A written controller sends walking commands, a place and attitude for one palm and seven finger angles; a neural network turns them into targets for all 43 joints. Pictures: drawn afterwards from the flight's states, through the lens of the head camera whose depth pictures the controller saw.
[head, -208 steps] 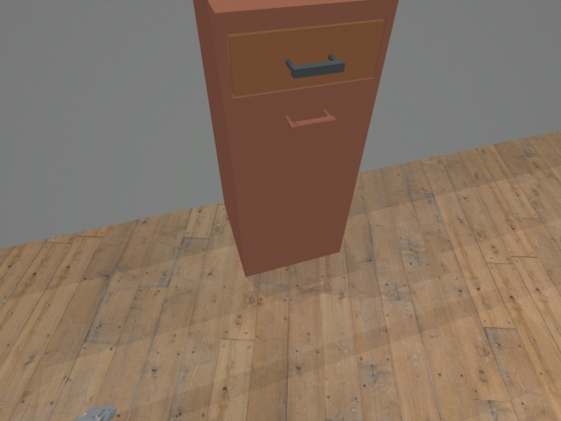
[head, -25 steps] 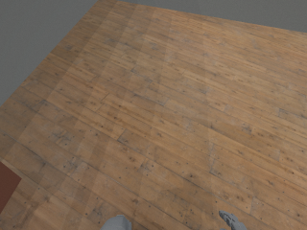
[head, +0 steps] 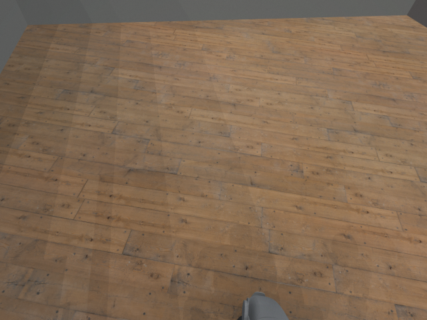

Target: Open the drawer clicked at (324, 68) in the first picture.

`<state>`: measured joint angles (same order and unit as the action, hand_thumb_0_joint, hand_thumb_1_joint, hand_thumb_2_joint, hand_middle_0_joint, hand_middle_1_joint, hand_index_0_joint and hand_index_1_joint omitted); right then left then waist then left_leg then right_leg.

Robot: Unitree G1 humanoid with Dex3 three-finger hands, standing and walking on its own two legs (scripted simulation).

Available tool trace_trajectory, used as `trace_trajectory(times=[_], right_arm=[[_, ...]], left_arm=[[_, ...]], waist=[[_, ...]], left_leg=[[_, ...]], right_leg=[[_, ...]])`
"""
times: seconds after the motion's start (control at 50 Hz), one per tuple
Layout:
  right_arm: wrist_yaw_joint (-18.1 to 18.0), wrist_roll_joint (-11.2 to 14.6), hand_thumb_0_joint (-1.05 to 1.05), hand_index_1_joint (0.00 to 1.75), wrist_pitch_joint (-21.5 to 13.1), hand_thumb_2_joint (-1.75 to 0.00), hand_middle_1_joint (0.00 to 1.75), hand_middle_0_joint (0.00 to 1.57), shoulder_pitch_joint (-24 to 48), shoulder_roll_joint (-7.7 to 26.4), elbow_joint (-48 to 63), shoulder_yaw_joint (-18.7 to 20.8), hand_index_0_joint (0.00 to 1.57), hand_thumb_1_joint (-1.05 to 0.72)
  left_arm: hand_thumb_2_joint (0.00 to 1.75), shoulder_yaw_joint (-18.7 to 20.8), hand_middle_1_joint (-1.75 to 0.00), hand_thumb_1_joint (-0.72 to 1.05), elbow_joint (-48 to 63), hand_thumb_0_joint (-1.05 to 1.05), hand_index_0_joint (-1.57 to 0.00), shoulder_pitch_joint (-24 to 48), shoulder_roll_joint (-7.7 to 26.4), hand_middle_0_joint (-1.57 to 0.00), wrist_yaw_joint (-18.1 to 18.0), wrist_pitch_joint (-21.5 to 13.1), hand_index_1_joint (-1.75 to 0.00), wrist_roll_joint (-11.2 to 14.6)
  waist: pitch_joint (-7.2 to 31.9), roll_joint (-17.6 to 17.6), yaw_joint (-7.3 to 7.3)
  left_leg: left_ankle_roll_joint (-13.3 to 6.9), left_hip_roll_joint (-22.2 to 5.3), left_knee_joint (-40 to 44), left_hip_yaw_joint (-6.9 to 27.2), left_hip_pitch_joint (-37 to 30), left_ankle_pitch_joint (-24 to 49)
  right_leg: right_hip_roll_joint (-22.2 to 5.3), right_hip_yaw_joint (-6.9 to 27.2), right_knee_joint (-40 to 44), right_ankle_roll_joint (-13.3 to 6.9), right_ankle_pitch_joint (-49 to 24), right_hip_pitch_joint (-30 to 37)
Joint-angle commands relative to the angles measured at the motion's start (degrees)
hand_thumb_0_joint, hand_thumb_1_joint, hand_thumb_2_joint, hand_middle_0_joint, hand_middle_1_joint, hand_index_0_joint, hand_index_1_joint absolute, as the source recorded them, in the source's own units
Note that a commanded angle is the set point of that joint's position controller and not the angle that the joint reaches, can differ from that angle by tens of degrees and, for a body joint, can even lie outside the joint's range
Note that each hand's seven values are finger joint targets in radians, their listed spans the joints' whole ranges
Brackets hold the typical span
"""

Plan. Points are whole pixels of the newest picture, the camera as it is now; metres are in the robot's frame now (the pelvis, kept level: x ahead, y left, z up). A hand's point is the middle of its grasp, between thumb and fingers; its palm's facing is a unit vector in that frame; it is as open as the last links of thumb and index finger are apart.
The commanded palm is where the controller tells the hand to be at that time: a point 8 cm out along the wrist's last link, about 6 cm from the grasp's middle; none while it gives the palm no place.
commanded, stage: walk to a spot facing it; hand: left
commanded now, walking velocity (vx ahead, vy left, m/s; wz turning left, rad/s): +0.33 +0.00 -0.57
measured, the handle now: out of the picture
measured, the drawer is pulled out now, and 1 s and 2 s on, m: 0.00 0.00 0.00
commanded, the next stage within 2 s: turn to face it in 0.20 s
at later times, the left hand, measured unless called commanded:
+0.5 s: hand (143, 256) +0.29 +0.16 -0.17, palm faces -0.09 -0.97 -0.24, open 7.3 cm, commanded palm none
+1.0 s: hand (127, 234) +0.35 +0.21 -0.17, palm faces +0.16 -0.96 -0.23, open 7.3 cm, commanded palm none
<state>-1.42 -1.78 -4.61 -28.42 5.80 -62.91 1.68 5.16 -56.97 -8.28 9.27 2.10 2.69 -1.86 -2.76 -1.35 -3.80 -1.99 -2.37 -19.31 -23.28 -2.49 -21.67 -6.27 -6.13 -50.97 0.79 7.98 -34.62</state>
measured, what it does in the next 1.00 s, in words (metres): walks ahead: right foot, then left foot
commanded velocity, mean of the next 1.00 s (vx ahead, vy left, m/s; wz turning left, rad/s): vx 0.07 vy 0.00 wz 0.30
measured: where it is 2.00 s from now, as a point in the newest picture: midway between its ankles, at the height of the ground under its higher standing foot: (216, 300)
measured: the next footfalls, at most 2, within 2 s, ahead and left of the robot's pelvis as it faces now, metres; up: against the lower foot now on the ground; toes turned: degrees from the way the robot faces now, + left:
right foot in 0.16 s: +0.20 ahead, -0.11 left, +0.00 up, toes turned -14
left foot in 0.58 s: +0.40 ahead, +0.07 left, +0.00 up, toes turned +2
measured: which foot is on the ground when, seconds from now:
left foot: down 0.00-0.16, up 0.18-0.56, down 0.58-1.00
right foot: up 0.00-0.14, down 0.16-0.62, up 0.64-1.00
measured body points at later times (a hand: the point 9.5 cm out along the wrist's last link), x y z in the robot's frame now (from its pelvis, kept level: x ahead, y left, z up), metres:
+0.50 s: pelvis +0.22 -0.03 +0.00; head +0.23 -0.03 +0.45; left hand +0.30 +0.21 -0.15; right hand +0.29 -0.27 -0.14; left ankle +0.34 +0.10 -0.69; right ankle +0.16 -0.10 -0.74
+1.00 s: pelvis +0.29 +0.00 +0.00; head +0.32 +0.02 +0.45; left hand +0.34 +0.26 -0.15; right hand +0.35 -0.25 -0.14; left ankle +0.36 +0.07 -0.74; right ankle +0.27 -0.18 -0.67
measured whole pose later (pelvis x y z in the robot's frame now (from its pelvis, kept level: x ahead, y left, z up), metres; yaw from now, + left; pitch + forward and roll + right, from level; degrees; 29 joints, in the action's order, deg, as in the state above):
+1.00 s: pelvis +0.29 +0.00 +0.00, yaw +6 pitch +2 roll -2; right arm 0.3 -1.4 1.8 -14.0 10.5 -54.3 4.0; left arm 5.8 -54.3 -10.3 12.8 -1.5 3.0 -1.1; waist -1.9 -0.3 -1.9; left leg -4.8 4.0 -25.0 2.3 21.5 -5.6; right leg -4.0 0.5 -57.8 5.1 20.8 -26.5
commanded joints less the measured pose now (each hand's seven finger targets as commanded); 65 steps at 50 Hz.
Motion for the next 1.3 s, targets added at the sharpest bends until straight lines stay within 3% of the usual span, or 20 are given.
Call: trace_trajectory(times=[0.0,0.06,0.1,0.12,0.14,0.18,0.32,0.5,0.54,0.56,0.58,0.6,0.66,0.76,1.02,1.12,1.14,1.18,1.22,1.28], right_arm=[[-0.8,-0.15,0.0,0.3,-0.26,-0.9,0.3,0.2,-6.55,8.47,0.28,1.52,0.2,-0.9],[-0.65,0.15,0.0,0.3,-0.05,-0.9,0.3,0.2,-4.23,11.02,1.49,2.44,0.2,-0.9],[-0.18,0.84,0.0,0.3,0.06,-0.9,0.3,0.2,-0.84,12.98,3.37,2.84,0.2,-0.9],[0.69,1.79,0.0,0.3,0.16,-0.9,0.3,0.2,-0.41,10.94,5.18,2.57,0.2,-0.9],[0.38,2.18,0.0,0.3,-0.28,-0.9,0.3,0.2,1.55,7.16,7.73,2.03,0.2,-0.9],[0.2,1.58,0.0,0.3,-0.12,-0.9,0.3,0.2,7.76,7.93,9.43,2.7,0.2,-0.9],[0.43,0.37,0.0,0.3,3.96,-0.9,0.3,0.2,4.12,3.9,6.85,1.77,0.2,-0.9],[1.64,0.85,0.0,0.3,3.02,-0.9,0.3,0.2,17.73,6.24,9.35,0.75,0.2,-0.9],[1.7,0.37,0.0,0.3,3.14,-0.9,0.3,0.2,12.91,8.64,8.25,1.6,0.2,-0.9],[1.63,0.0,0.0,0.3,3.13,-0.9,0.3,0.2,8.27,11.83,7.65,2.39,0.2,-0.9],[1.34,-0.4,0.0,0.3,3.08,-0.9,0.3,0.2,5.04,16.72,8.01,3.29,0.2,-0.9],[0.98,0.49,0.0,0.3,3.87,-0.9,0.3,0.2,4.61,17.76,7.46,3.1,0.2,-0.9],[0.2,0.51,0.0,0.3,4.27,-0.9,0.3,0.2,12.45,14.33,9.89,2.76,0.2,-0.9],[0.53,0.61,0.0,0.3,4.31,-0.9,0.3,0.2,16.32,13.83,12.15,3.57,0.2,-0.9],[0.81,0.26,0.0,0.3,5.69,-0.9,0.3,0.2,11.64,16.58,12.15,5.75,0.2,-0.9],[1.26,0.17,0.0,0.3,6.68,-0.9,0.3,0.2,16.0,17.27,14.0,6.4,0.2,-0.9],[1.41,0.43,0.0,0.3,6.9,-0.9,0.3,0.2,17.29,16.52,14.56,6.4,0.2,-0.9],[1.36,1.06,0.0,0.3,7.18,-0.9,0.3,0.2,15.7,10.31,16.05,5.88,0.2,-0.9],[2.05,-0.03,0.0,0.3,7.4,-0.9,0.3,0.2,14.97,14.26,15.36,6.44,0.2,-0.9],[2.86,0.21,0.0,0.3,7.77,-0.9,0.3,0.2,13.89,12.49,12.99,5.53,0.2,-0.9]], left_arm=[[0.9,-0.91,-0.3,0.9,7.48,0.0,-0.2,9.71,0.17,-0.2,0.51,-2.87,-0.3,0.06],[0.9,-0.32,-0.3,0.9,5.56,0.0,-0.2,2.22,1.72,-0.2,0.12,-3.69,-0.3,-0.1],[0.9,0.92,-0.3,0.9,1.89,0.0,-0.2,-10.55,5.5,-0.2,-0.19,-5.06,-0.3,-0.34],[0.9,2.12,-0.3,0.9,0.09,0.0,-0.2,-17.93,11.07,-0.2,-0.83,-5.5,-0.3,-0.41],[0.9,3.22,-0.3,0.9,-0.66,0.0,-0.2,-22.19,16.36,-0.2,-1.81,-5.71,-0.3,0.63],[0.9,2.39,-0.3,0.9,0.85,0.0,-0.2,-14.6,14.13,-0.2,-2.74,-5.35,-0.3,2.05],[0.9,-0.38,-0.3,0.9,2.16,0.0,-0.2,-4.69,6.34,-0.2,-3.18,-7.38,-0.3,0.24],[0.9,-1.22,-0.3,0.9,0.15,0.0,-0.2,-9.23,8.07,-0.2,-3.84,-5.96,-0.3,0.58],[0.9,-0.81,-0.3,0.9,0.45,0.0,-0.2,-9.09,9.07,-0.2,-4.32,-5.31,-0.3,0.79],[0.9,-0.64,-0.3,0.9,1.04,0.0,-0.2,-9.8,8.89,-0.2,-4.34,-4.92,-0.3,1.26],[0.9,-0.84,-0.3,0.9,2.11,0.0,-0.2,-12.85,6.41,-0.2,-4.31,-4.66,-0.3,2.31],[0.9,-1.34,-0.3,0.9,3.22,0.0,-0.2,-12.6,6.12,-0.2,-4.53,-4.29,-0.3,1.99],[0.9,-0.17,-0.3,0.9,4.13,0.0,-0.2,-5.49,7.12,-0.2,-3.97,-2.94,-0.3,0.97],[0.9,0.71,-0.3,0.9,3.73,0.0,-0.2,-7.8,5.8,-0.2,-3.3,-1.34,-0.3,0.52],[0.9,0.73,-0.3,0.9,8.61,0.0,-0.2,-1.02,7.26,-0.2,-3.57,-1.07,-0.3,0.89],[0.9,0.79,-0.3,0.9,7.66,0.0,-0.2,-9.03,8.34,-0.2,-3.94,-1.03,-0.3,1.72],[0.9,1.11,-0.3,0.9,7.08,0.0,-0.2,-11.93,9.13,-0.2,-4.1,-1.22,-0.3,1.76],[0.9,2.27,-0.3,0.9,8.89,0.0,-0.2,-9.69,17.99,-0.2,-4.79,-1.67,-0.3,0.04],[0.9,0.81,-0.3,0.9,12.59,0.0,-0.2,2.71,13.49,-0.2,-5.2,-2.21,-0.3,0.76],[0.9,-0.64,-0.3,0.9,11.35,0.0,-0.2,1.74,9.59,-0.2,-4.44,-3.6,-0.3,1.02]], waist=[[-6.87,8.13,-0.25],[-0.66,10.83,3.64],[8.0,10.71,10.17],[14.94,1.56,13.29],[20.87,-7.48,13.04],[9.3,2.19,10.23],[0.14,-2.82,-0.62],[1.15,-7.1,4.45],[3.38,-3.94,2.08],[7.45,3.0,0.51],[11.48,17.55,0.6],[12.12,19.07,1.03],[4.76,9.58,2.44],[5.94,6.99,4.09],[7.03,10.27,1.05],[8.48,10.8,4.42],[8.91,9.33,5.9],[5.01,-16.99,6.06],[0.45,-7.73,0.96],[-3.21,-6.7,0.41]], left_leg=[[-2.65,-17.81,3.54,6.85,-4.78,45.92],[-1.68,-17.95,-9.18,2.81,-6.55,69.93],[0.91,-16.76,-28.54,1.68,2.02,65.51],[2.81,-13.68,-44.8,2.22,19.56,39.93],[6.58,-2.47,-64.33,7.87,38.27,-11.36],[4.8,-7.2,-65.56,20.27,42.81,-2.72],[6.28,-7.88,-46.17,20.25,31.19,5.43],[3.95,-2.04,-20.09,17.05,27.95,11.22],[2.93,-1.26,-12.34,18.25,20.27,17.42],[1.18,-3.85,-9.82,21.9,11.23,35.51],[-5.93,-17.02,-9.53,37.91,0.16,62.19],[-12.11,-22.98,-5.35,43.92,2.51,66.31],[-9.35,-16.57,0.63,42.27,13.64,31.51],[-5.6,-10.0,5.51,37.07,19.97,10.18],[-7.92,-8.65,4.08,49.87,13.34,8.67],[-3.65,-4.1,3.46,48.83,20.94,9.67],[-0.61,-1.85,1.48,46.6,25.08,6.76],[6.28,10.62,-28.36,27.55,43.98,-7.57],[4.3,4.53,-43.64,29.92,38.06,-3.32],[6.07,2.44,-50.32,25.41,39.51,2.89]], right_leg=[[3.27,-4.48,7.89,-2.69,4.94,-6.23],[8.5,-8.09,12.39,-5.54,8.47,5.07],[9.17,-7.06,20.54,-7.54,2.71,26.84],[-1.31,6.16,21.17,-11.99,-4.13,46.55],[-17.59,36.43,23.94,-20.41,-22.53,58.41],[-15.41,24.1,28.19,-18.2,-31.06,46.42],[-5.48,7.4,33.79,-11.16,-28.37,15.44],[-6.92,2.57,27.4,-6.99,-33.77,30.75],[-7.52,0.36,16.85,-4.45,-32.18,31.25],[-4.82,-1.81,6.88,-1.97,-22.29,26.74],[2.33,-3.75,-6.61,1.68,7.75,12.91],[4.79,1.4,-18.04,2.03,32.15,10.93],[0.91,6.78,-20.64,2.31,21.64,4.94],[1.26,5.83,-15.88,3.11,11.68,7.64],[4.6,7.36,1.1,3.43,17.73,7.11],[7.67,5.31,19.73,1.22,14.9,23.42],[6.75,4.83,28.72,0.43,10.2,30.27],[-19.89,31.66,43.12,-9.44,23.08,34.1],[-18.71,22.43,42.18,-9.04,14.7,17.36],[-10.6,8.52,34.07,-6.44,-10.4,21.68]])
